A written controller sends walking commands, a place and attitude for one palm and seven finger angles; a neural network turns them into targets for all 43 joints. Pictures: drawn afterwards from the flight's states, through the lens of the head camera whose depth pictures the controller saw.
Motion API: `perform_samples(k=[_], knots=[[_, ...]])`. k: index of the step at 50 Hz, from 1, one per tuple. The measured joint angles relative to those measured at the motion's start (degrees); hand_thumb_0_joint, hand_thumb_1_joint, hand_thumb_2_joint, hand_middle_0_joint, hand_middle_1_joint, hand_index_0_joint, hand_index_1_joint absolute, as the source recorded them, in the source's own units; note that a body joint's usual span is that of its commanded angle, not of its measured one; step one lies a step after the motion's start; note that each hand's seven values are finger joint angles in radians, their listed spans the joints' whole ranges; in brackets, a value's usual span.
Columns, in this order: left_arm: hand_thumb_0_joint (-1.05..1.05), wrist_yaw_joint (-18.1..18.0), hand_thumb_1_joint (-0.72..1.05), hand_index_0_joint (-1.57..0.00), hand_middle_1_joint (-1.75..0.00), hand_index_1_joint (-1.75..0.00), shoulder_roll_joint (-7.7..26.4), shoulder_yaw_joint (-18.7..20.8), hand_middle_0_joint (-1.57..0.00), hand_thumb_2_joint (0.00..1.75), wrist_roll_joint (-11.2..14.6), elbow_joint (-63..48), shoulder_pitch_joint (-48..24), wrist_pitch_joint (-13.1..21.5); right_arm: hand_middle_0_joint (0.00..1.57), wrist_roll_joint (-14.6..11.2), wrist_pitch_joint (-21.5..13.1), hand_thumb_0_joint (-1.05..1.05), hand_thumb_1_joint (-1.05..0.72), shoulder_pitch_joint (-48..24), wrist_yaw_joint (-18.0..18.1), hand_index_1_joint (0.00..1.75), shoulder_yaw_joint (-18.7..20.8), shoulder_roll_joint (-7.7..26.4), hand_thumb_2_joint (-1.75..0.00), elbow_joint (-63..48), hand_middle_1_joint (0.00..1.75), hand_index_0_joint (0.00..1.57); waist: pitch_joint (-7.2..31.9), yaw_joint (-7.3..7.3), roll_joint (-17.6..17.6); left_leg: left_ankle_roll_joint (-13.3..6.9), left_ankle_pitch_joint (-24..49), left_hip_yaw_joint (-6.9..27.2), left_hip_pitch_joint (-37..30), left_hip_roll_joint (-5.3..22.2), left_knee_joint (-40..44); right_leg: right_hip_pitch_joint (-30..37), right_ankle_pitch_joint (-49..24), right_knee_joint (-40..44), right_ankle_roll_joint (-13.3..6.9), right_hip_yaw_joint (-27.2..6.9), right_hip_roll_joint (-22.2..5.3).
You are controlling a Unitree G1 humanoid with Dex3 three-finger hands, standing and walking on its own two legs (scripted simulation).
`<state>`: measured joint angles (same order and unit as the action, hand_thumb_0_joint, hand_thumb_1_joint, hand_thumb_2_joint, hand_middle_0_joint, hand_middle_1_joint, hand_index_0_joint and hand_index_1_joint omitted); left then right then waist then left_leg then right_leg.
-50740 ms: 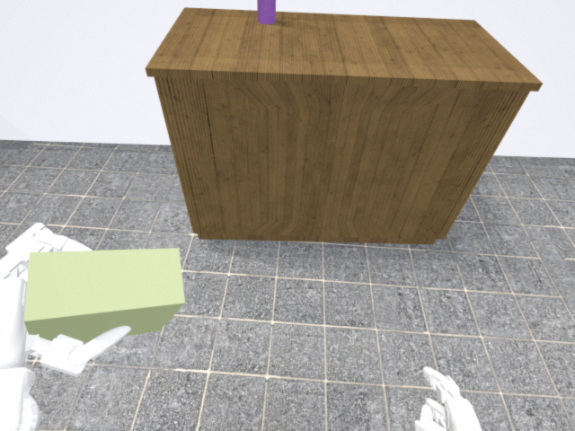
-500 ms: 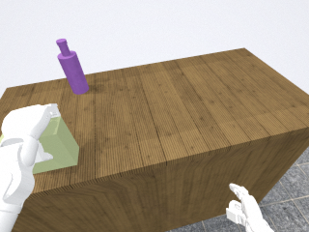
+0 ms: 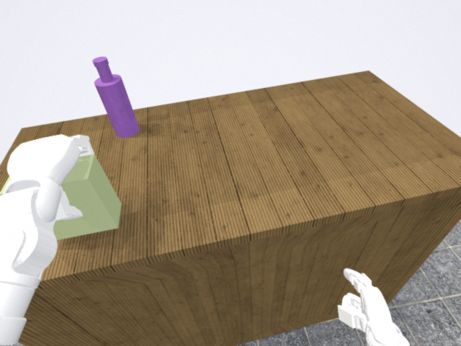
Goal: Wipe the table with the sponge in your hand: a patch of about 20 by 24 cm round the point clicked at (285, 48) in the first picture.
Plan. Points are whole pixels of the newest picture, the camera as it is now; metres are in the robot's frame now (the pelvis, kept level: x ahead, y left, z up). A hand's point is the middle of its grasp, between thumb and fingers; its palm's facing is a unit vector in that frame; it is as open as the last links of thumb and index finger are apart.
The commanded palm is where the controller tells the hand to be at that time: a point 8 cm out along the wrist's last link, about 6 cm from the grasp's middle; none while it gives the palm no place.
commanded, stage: lift the sponge slowly off the table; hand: left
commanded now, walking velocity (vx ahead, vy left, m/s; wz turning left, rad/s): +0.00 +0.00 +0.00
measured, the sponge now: (75, 207) +0.28 +0.33 +0.11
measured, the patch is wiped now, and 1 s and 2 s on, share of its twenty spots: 0.90 0.90 0.90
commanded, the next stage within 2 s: bring the sponge back beside the body in 1.06 s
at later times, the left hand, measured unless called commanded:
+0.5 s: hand (68, 164) +0.29 +0.30 +0.20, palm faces +0.07 -0.01 -1.00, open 10.3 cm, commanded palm +0.25 +0.31 +0.28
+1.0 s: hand (51, 152) +0.29 +0.32 +0.23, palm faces +0.05 +0.01 -1.00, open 10.3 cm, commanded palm +0.25 +0.32 +0.31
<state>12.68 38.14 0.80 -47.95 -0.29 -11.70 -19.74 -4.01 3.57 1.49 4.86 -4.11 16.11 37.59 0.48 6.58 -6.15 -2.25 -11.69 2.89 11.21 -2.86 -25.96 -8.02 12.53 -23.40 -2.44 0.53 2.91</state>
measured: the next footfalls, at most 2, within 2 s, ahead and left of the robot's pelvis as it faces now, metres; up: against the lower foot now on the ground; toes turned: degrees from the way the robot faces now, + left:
none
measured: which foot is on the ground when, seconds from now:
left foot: down 0.00-1.00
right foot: down 0.00-1.00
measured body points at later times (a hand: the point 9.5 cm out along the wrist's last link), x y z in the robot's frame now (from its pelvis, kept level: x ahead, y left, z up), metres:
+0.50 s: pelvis -0.01 -0.01 +0.00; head -0.02 -0.05 +0.45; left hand +0.29 +0.30 +0.26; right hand +0.24 -0.21 -0.08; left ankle +0.03 +0.09 -0.74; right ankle +0.00 -0.10 -0.74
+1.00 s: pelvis -0.01 +0.00 +0.00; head -0.03 -0.04 +0.45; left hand +0.29 +0.31 +0.28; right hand +0.23 -0.22 -0.08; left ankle +0.03 +0.09 -0.74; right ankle +0.00 -0.10 -0.74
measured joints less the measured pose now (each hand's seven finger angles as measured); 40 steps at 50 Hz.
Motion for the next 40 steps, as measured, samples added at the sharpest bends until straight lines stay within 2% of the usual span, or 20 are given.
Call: perform_samples(k=[8,13,19,25,31,36,40], knots=[[-0.01,0.55,-0.53,-0.74,-1.32,-1.31,0.20,-0.80,-0.71,1.05,-0.07,-0.52,-1.59,0.59,0.20,0.13,-0.06,0.01,-0.91,0.14,-0.07,0.30,-0.22,-0.40,-0.90,-0.20,0.30,0.20,0.19,-0.20,0.12,0.12,0.50,-0.29,-0.09,0.01,0.53,-0.35,-0.19,-0.27,-0.07,-0.29,-0.03],[-0.01,0.49,-0.53,-0.74,-1.32,-1.31,0.80,-0.78,-0.71,1.05,-0.31,1.35,-4.27,-0.73,0.20,-0.02,0.01,0.01,-0.91,0.23,-0.04,0.30,-0.20,-0.20,-0.90,0.03,0.30,0.20,0.12,-0.08,0.07,0.29,0.75,-0.26,0.08,0.09,0.64,-0.60,-0.36,-0.32,-0.20,-0.27,0.05],[-0.01,2.10,-0.53,-0.74,-1.32,-1.31,1.31,-0.80,-0.71,1.05,-0.51,2.43,-6.00,-2.33,0.20,-0.38,-0.07,0.01,-0.91,0.48,0.12,0.30,-0.01,0.32,-0.90,-0.07,0.30,0.20,0.29,-0.18,-0.36,0.33,1.00,-0.16,0.59,0.01,0.70,-1.26,-0.36,-0.64,-0.23,-0.15,-0.03],[-0.01,3.80,-0.53,-0.74,-1.32,-1.31,1.81,-0.75,-0.71,1.05,-0.05,0.12,-5.31,-1.35,0.20,-0.29,-0.34,0.01,-0.91,0.87,0.30,0.30,0.05,0.48,-0.90,-0.61,0.30,0.20,0.41,-0.17,-0.50,0.39,0.72,-0.25,0.62,0.04,0.36,-1.43,0.00,-1.23,-0.33,-0.23,0.01],[-0.01,3.75,-0.53,-0.74,-1.32,-1.31,2.74,-0.43,-0.71,1.05,0.53,-0.13,-6.52,-0.69,0.20,-0.07,-0.34,0.01,-0.91,0.43,0.47,0.30,-0.15,0.27,-0.90,-0.57,0.30,0.20,0.30,0.09,-0.25,0.60,0.50,-0.40,0.66,0.25,0.03,-1.59,0.18,-1.66,-0.52,-0.39,0.23],[-0.01,4.01,-0.53,-0.74,-1.32,-1.31,3.97,0.70,-0.71,1.05,0.51,1.26,-8.60,-2.52,0.20,-0.17,0.02,0.01,-0.91,-0.04,0.40,0.30,-0.15,0.40,-0.90,-0.75,0.30,0.20,0.25,0.14,-0.19,0.75,0.47,-0.44,1.04,0.42,-0.23,-1.96,0.12,-1.85,-0.62,-0.42,0.40],[-0.01,5.62,-0.53,-0.74,-1.32,-1.31,4.88,1.01,-0.71,1.05,0.24,3.06,-10.07,-4.09,0.20,-0.38,0.41,0.01,-0.91,-0.18,0.50,0.30,-0.22,0.82,-0.90,-0.97,0.30,0.20,0.49,0.07,-0.29,0.73,0.45,-0.36,1.62,0.38,-0.57,-2.52,0.18,-2.19,-0.56,-0.33,0.37]])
